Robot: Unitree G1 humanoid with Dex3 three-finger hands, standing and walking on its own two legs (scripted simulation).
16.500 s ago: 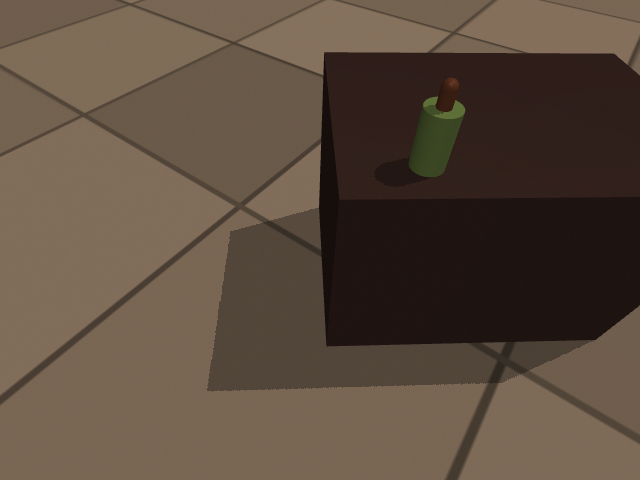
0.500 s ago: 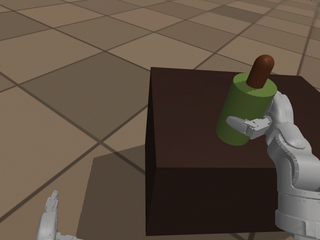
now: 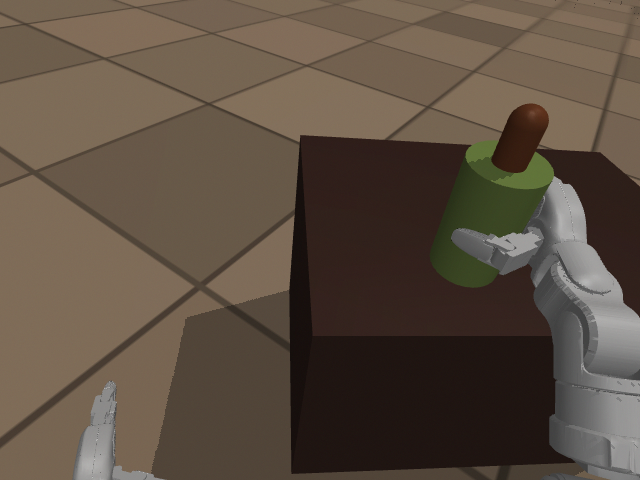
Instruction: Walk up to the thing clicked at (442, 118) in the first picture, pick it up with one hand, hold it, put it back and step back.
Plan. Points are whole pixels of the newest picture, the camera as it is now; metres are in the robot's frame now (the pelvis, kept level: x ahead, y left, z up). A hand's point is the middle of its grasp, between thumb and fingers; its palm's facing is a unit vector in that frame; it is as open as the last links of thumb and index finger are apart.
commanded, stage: hold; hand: right
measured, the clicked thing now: (492, 197) +0.33 -0.16 +0.25
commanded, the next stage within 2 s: crouch in 1.14 s
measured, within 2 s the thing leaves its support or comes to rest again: neither
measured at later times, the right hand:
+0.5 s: hand (485, 223) +0.33 -0.17 +0.22, palm faces +0.12 +0.99 -0.05, open 11.3 cm
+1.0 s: hand (488, 220) +0.32 -0.17 +0.22, palm faces +0.12 +0.99 -0.05, open 11.3 cm
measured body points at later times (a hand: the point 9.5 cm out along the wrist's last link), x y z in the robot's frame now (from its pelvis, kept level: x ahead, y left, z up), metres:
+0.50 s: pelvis +0.00 +0.00 +0.00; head -0.04 +0.03 +0.45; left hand +0.18 +0.26 -0.07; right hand +0.31 -0.22 +0.22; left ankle -0.01 +0.12 -0.73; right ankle +0.05 -0.14 -0.73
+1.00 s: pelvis +0.00 +0.00 +0.00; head -0.05 +0.03 +0.45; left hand +0.17 +0.26 -0.06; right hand +0.31 -0.22 +0.23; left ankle -0.01 +0.12 -0.73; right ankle +0.05 -0.14 -0.73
